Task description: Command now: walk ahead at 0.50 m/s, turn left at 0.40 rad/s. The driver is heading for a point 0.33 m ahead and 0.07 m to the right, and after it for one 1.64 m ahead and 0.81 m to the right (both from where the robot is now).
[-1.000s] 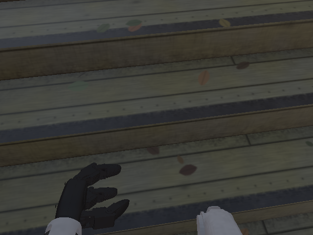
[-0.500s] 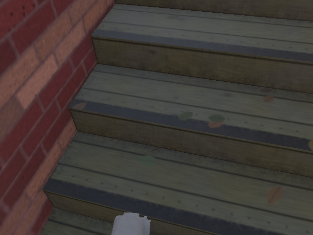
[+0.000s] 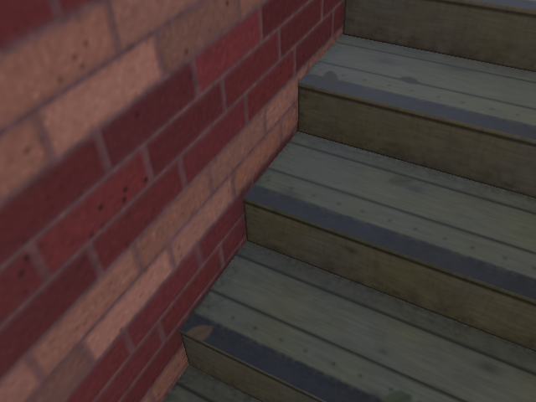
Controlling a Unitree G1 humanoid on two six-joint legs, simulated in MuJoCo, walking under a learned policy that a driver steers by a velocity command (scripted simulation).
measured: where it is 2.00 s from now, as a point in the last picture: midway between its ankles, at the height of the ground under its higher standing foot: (428, 401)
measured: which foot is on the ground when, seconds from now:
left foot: down 0.00-0.22, up 0.24-0.70, down 0.72-1.00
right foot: up 0.00-0.22, down 0.24-0.72, up 0.74-1.00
